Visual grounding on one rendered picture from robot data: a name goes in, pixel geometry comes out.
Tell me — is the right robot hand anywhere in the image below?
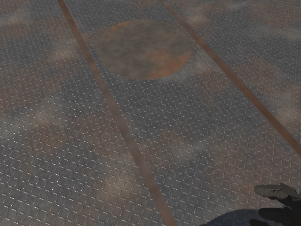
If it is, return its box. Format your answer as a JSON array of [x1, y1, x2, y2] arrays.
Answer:
[[249, 183, 301, 226]]

